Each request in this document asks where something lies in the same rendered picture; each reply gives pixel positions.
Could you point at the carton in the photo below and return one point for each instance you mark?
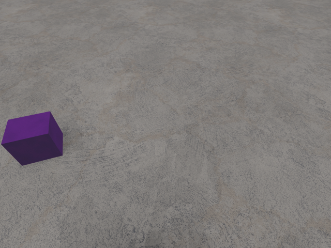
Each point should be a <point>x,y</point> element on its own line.
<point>33,138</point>

